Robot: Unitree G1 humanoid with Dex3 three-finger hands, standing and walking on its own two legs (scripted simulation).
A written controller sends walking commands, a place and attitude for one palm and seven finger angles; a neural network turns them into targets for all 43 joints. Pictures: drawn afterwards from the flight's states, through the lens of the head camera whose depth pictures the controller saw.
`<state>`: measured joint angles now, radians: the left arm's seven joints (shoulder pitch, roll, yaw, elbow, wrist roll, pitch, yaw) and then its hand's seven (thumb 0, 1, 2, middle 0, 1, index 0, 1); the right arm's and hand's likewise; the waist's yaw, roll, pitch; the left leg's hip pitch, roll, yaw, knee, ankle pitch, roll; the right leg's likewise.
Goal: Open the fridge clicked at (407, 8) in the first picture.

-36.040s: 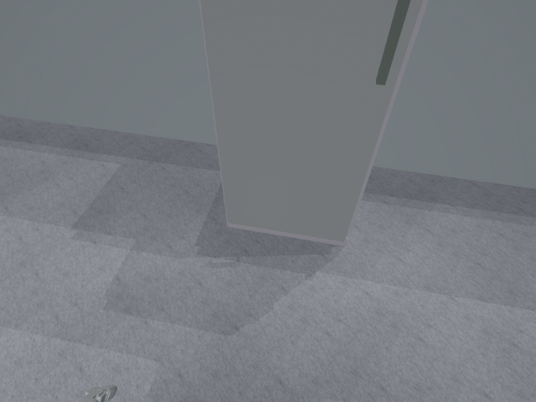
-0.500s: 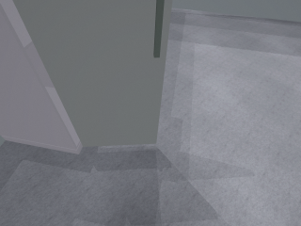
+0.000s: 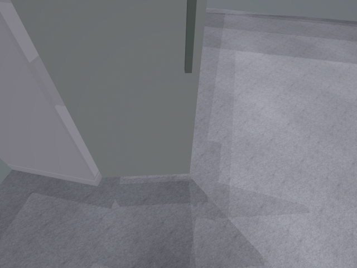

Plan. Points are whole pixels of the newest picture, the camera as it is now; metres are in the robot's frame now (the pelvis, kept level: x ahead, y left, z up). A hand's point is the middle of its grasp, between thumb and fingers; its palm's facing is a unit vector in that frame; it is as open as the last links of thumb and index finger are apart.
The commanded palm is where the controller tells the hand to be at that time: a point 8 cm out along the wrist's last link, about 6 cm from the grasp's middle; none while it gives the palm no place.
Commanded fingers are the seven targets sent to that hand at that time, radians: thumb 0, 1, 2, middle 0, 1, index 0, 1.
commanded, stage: look to check the result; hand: right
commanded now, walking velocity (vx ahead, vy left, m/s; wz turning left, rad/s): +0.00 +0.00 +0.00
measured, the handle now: (189, 25) +0.70 +0.02 +0.21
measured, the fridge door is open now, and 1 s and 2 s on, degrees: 75 75 75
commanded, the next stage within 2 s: stand and wait in 0.38 s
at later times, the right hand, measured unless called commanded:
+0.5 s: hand out of the picture +0.02 -0.16 -0.18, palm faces +0.01 +0.99 -0.17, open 7.4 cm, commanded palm none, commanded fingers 0.00 -0.90 -0.90 0.20 0.30 0.20 0.30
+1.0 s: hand out of the picture +0.02 -0.16 -0.18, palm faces +0.01 +0.99 -0.17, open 7.4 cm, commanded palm none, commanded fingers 0.00 -0.90 -0.90 0.20 0.30 0.20 0.30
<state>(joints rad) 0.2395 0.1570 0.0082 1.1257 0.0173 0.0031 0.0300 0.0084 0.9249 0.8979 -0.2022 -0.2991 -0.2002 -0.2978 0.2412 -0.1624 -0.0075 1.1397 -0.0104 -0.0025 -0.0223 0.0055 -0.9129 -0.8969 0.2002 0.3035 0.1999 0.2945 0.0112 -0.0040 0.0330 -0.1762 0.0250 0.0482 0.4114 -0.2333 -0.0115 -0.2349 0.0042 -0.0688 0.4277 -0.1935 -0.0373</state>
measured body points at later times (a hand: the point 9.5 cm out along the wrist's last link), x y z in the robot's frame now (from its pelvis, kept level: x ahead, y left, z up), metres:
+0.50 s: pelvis +0.02 +0.00 +0.00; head +0.03 +0.00 +0.45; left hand +0.02 +0.23 -0.16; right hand +0.02 -0.22 -0.16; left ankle -0.01 +0.13 -0.74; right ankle +0.02 -0.09 -0.74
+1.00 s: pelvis +0.02 +0.01 +0.00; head +0.04 +0.00 +0.45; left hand +0.02 +0.23 -0.16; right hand +0.02 -0.21 -0.16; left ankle -0.01 +0.13 -0.74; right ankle +0.02 -0.09 -0.74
